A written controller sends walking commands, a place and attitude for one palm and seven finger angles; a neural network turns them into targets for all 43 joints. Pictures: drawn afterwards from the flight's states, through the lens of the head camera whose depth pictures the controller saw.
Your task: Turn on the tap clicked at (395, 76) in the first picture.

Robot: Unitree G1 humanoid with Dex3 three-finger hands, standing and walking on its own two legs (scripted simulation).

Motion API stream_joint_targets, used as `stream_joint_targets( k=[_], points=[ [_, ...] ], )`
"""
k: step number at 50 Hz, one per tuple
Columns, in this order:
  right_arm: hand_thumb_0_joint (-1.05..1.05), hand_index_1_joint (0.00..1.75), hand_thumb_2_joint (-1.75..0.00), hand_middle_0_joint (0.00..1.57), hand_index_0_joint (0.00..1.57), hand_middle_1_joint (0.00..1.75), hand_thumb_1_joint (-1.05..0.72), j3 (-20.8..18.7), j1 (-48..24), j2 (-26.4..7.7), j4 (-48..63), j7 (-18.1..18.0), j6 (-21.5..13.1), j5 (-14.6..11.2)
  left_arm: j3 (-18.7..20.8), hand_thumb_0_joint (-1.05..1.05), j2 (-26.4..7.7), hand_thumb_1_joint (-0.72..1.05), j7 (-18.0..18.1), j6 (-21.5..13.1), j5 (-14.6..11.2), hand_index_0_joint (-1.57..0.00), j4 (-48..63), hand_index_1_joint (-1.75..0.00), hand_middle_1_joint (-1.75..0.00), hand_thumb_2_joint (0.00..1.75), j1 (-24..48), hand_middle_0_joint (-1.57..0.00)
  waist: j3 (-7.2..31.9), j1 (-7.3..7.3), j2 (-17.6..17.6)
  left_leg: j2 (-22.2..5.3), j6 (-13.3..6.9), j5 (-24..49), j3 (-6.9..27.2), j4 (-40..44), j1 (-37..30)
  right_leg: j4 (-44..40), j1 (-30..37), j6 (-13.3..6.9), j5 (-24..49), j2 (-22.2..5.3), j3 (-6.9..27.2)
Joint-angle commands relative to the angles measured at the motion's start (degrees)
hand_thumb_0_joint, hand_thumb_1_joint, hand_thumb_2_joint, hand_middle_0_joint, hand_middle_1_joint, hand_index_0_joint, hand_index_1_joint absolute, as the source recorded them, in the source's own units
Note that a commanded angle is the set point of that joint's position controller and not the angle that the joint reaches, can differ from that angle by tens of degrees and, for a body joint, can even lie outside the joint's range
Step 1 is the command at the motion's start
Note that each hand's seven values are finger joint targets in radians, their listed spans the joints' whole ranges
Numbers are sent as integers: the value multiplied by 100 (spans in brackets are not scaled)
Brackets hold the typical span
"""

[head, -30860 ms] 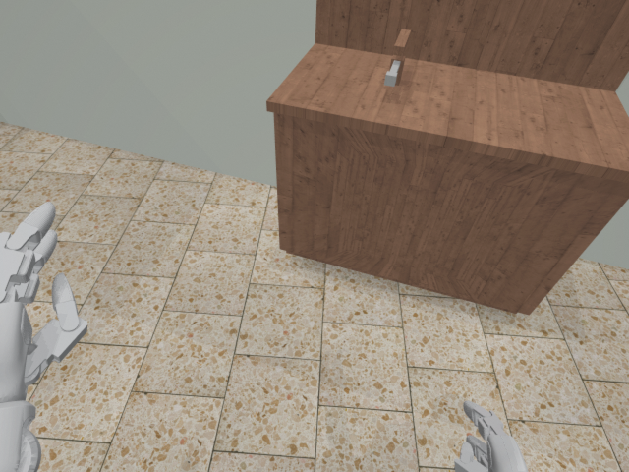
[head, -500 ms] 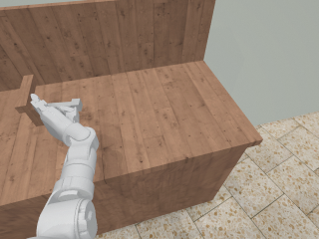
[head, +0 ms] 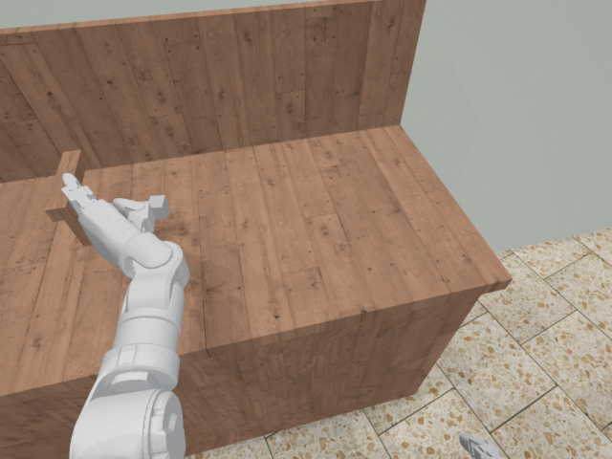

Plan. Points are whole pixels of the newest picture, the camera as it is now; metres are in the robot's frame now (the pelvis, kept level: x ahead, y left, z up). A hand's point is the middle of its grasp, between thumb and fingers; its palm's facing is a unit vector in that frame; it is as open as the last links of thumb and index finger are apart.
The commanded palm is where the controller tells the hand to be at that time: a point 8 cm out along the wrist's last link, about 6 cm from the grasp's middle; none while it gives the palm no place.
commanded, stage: lift the hand up off the lever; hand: left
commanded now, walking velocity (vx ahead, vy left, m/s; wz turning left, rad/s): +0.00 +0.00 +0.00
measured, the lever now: (158, 207) +0.49 +0.26 +0.04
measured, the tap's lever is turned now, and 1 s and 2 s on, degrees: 81 81 81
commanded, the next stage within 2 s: draw the hand back beside the body in 0.26 s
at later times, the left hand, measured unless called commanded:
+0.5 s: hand (164, 214) +0.40 +0.20 +0.12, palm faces +0.55 -0.83 -0.10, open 7.8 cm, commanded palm +0.33 +0.24 +0.12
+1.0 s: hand (118, 275) +0.29 +0.21 +0.14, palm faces +0.24 -0.94 -0.23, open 7.6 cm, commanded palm +0.25 +0.26 +0.16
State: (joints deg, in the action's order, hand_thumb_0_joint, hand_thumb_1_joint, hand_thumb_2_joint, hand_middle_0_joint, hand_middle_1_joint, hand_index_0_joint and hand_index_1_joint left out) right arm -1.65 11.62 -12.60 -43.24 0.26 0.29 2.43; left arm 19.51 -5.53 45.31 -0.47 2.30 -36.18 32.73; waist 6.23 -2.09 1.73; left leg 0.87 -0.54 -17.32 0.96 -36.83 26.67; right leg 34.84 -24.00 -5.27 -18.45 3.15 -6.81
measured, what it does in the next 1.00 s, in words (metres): stands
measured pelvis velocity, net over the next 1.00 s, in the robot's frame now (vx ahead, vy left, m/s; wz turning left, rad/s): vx -0.01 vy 0.01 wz -0.05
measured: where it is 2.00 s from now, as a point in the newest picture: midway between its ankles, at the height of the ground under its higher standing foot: outside the picture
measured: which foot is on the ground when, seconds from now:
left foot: down 0.00-1.00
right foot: down 0.00-1.00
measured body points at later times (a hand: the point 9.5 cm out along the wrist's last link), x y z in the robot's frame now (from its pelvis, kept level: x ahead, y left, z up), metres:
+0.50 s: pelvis +0.01 +0.00 +0.01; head +0.01 -0.01 +0.46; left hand +0.36 +0.24 +0.13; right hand +0.14 -0.25 -0.11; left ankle +0.01 +0.11 -0.72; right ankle -0.01 -0.06 -0.72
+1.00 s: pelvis -0.01 +0.01 +0.02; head -0.02 +0.00 +0.47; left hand +0.27 +0.26 +0.15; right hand +0.17 -0.22 -0.07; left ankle +0.01 +0.11 -0.72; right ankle -0.01 -0.06 -0.72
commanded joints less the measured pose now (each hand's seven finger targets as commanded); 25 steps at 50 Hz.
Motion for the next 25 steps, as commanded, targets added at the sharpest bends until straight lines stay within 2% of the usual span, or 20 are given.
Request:
stream_joint_targets(
  k=[1, 2, 3, 4, 6, 7, 8, 10, 12, 14, 15, 16, 17, 18, 19, 20, 21, 22, 23, 25],
  points=[
    [0, 30, -90, 20, 20, 30, -90, -174, -339, -706, 667, -68, -182, -36, -255, 0, -747, 90, -61, -86, 63, -15, 1212, -15, -15, 90, 2293, -15, 1550, -13, -285, 13, -75, 1433, 46, 281, -749, -599, 973, 436, 1916, -370, 543],
    [0, 30, -90, 20, 20, 30, -90, -182, -382, -714, 643, -91, -163, -43, -86, 0, -905, 90, -52, -53, 51, -15, 1265, -15, -15, 90, 2251, -15, 1517, 43, -242, 6, -71, 1423, 71, 317, -737, -627, 1002, 415, 1839, -355, 547],
    [0, 30, -90, 20, 20, 30, -90, -159, -398, -690, 681, -84, -179, -37, -276, 0, -738, 90, -52, -52, 47, -15, 1450, -15, -15, 90, 2433, -15, 1594, 9, -239, 18, -78, 1489, 46, 320, -807, -605, 1038, 435, 1966, -377, 554],
    [0, 30, -90, 20, 20, 30, -90, -171, -393, -675, 665, -90, -176, -40, -185, 0, -810, 90, -31, -26, 64, -15, 1363, -15, -15, 90, 2312, -15, 1578, 32, -347, 4, -77, 1458, 49, 317, -766, -619, 1072, 449, 1991, -390, 557],
    [0, 30, -90, 20, 20, 30, -90, -171, -416, -661, 668, -79, -177, -27, -185, 0, -825, 90, 5, -15, 124, -15, 1469, -15, -15, 90, 2295, -15, 1616, 45, -318, 1, -71, 1517, 37, 310, -782, -599, 1097, 449, 2053, -400, 546],
    [0, 30, -90, 20, 20, 30, -90, -179, -425, -680, 639, -88, -167, -14, -7, 0, -1001, 90, 32, -27, 161, -15, 1545, -15, -15, 90, 2293, -15, 1633, 111, -213, -5, -63, 1600, 52, 331, -809, -590, 1131, 414, 2047, -379, 535],
    [0, 30, -90, 20, 20, 30, -90, -167, -458, -642, 674, -70, -169, -21, -262, 0, -768, 90, 10, -24, 183, -15, 1607, -15, -15, 90, 2305, -15, 1630, 69, -134, -1, -59, 1649, 30, 307, -863, -558, 1081, 415, 2091, -384, 534],
    [0, 30, -90, 20, 20, 30, -90, -173, -430, -649, 662, -74, -170, -8, -190, 0, -843, 90, 26, -18, 199, -15, 1643, -15, -15, 90, 2298, -15, 1717, 51, -279, -10, -73, 1711, 26, 258, -876, -546, 1144, 444, 2286, -407, 554],
    [0, 30, -90, 20, 20, 30, -90, -191, -453, -669, 669, -98, -137, -16, 31, 0, -1046, 90, 4, 19, 176, -15, 1716, -15, -15, 90, 2028, -15, 1783, 148, -261, -7, -55, 1756, 48, 294, -807, -532, 1315, 431, 2379, -405, 558],
    [0, 30, -90, 20, 20, 30, -90, -177, -488, -639, 692, -92, -138, -31, -304, 0, -730, 90, -54, 72, 175, -15, 1736, -15, -15, 90, 2100, -15, 1630, 59, -177, -27, -53, 1823, 20, 276, -912, -533, 1164, 433, 2395, -412, 532],
    [0, 30, -90, 20, 20, 30, -90, -170, -483, -649, 676, -92, -143, -32, -364, 0, -698, 90, -69, 91, 176, -15, 1763, -15, -15, 90, 2211, -15, 1615, 34, -123, -32, -43, 1827, 30, 286, -944, -542, 1122, 418, 2345, -408, 528],
    [0, 30, -90, 20, 20, 30, -90, -177, -483, -642, 687, -88, -153, -40, -356, 0, -681, 90, -65, 99, 153, -15, 1844, -15, -15, 90, 2155, -15, 1664, 73, -88, -26, -41, 1862, 32, 294, -1002, -550, 1149, 408, 2344, -395, 524],
    [0, 30, -90, 20, 20, 30, -90, -189, -500, -666, 681, -107, -147, -27, -120, 0, -861, 90, -56, 119, 116, -15, 1792, -15, -15, 90, 1927, -15, 1630, 140, -176, -21, -49, 1851, 55, 317, -960, -580, 1201, 404, 2293, -377, 509],
    [0, 30, -90, 20, 20, 30, -90, -165, -526, -654, 716, -103, -143, -48, -265, 0, -748, 90, -73, 123, 87, -15, 1862, -15, -15, 90, 1970, -15, 1631, 102, -187, -13, -53, 1822, 32, 318, -951, -576, 1205, 424, 2337, -401, 527],
    [0, 30, -90, 20, 20, 30, -90, -174, -387, -768, 768, -185, -49, -130, -1230, 0, -670, 90, -922, 113, 342, -15, 2160, -15, -15, 90, 1627, -15, 1647, -72, -268, -46, -82, 1938, -44, 334, -1196, -405, 1213, 354, 2685, -354, 697],
    [0, 30, -90, 20, 20, 30, -90, -187, -355, -750, 915, -260, -24, -199, -948, 0, -959, 90, -1302, 56, 188, -15, 2478, -16, -16, 90, 1607, -15, 1780, 32, -114, -43, -137, 2067, -79, 368, -1376, -484, 1341, 334, 2862, -352, 705],
    [0, 30, -90, 20, 20, 30, -90, -155, -367, -740, 1017, -331, -1, -244, -918, 0, -1150, 90, -1635, 2, 90, -15, 2828, -16, -16, 90, 1389, -15, 1865, 113, -42, -29, -155, 2124, -72, 434, -1462, -507, 1565, 354, 3047, -350, 761],
    [0, 30, -90, 20, 20, 30, -90, -132, -388, -744, 1050, -402, 44, -289, -738, 0, -1374, 90, -1966, -40, -63, -15, 2930, -16, -16, 90, 1017, -15, 1758, 174, -103, -45, -164, 2105, -55, 501, -1461, -555, 1656, 359, 3068, -329, 781],
    [0, 30, -90, 20, 20, 30, -90, -91, -396, -722, 1133, -437, 60, -345, -776, 0, -1428, 90, -2329, -118, -216, -16, 3110, -16, -16, 90, 709, -16, 1672, 205, -196, -61, -160, 2111, -55, 579, -1481, -570, 1755, 371, 3169, -331, 788],
    [0, 30, -90, 20, 20, 30, -90, -12, -484, -710, 1270, -504, 64, -449, -674, 0, -1549, 90, -3013, -201, -618, -16, 3130, -17, -17, 90, -51, -16, 1266, 282, -346, -57, -178, 1845, -102, 710, -1364, -712, 1854, 437, 3227, -342, 833]
  ],
)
